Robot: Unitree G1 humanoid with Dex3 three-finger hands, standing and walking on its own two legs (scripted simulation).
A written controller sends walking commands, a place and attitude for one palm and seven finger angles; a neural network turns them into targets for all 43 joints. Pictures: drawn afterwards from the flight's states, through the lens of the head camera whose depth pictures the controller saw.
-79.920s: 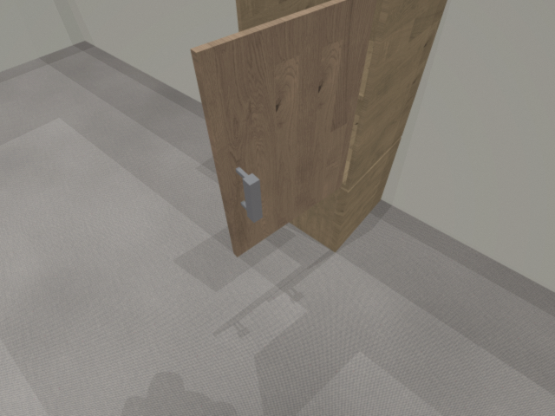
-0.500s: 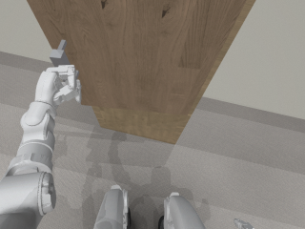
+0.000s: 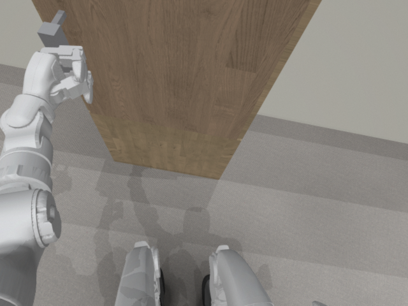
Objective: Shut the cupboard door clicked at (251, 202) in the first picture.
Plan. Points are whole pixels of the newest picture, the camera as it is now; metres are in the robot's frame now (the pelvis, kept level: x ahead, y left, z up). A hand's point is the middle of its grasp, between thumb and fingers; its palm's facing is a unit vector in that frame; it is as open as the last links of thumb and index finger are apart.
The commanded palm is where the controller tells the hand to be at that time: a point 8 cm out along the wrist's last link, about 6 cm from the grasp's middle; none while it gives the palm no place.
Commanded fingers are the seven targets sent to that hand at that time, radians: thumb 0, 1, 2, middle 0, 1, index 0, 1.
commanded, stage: push the door shut along its arc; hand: left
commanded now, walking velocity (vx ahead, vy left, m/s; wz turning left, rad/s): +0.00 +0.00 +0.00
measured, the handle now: (68, 50) +0.59 +0.23 +0.06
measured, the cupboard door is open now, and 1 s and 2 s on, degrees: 0 0 0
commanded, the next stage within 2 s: pull the fist back off the door in 0.24 s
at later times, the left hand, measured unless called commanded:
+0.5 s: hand (91, 76) +0.52 +0.18 +0.07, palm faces +0.06 -1.00 +0.04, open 3.3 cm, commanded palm +0.53 +0.18 +0.06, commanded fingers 0.00 0.90 0.90 -1.30 -1.50 -1.30 -1.50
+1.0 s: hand (101, 92) +0.50 +0.17 +0.05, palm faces +0.06 -1.00 -0.04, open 3.1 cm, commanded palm +0.46 +0.20 +0.06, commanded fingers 0.00 0.90 0.90 -1.30 -1.50 -1.30 -1.50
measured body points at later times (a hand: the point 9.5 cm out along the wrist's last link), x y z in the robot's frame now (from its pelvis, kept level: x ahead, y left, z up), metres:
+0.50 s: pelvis -0.03 +0.00 -0.02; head +0.12 +0.06 +0.40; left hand +0.51 +0.24 +0.07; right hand +0.01 -0.26 -0.11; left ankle +0.07 +0.10 -0.59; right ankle +0.02 -0.11 -0.59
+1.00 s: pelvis +0.00 +0.00 +0.01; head +0.15 +0.01 +0.44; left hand +0.49 +0.22 +0.06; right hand -0.01 -0.26 -0.10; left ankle +0.07 +0.10 -0.59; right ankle +0.02 -0.11 -0.59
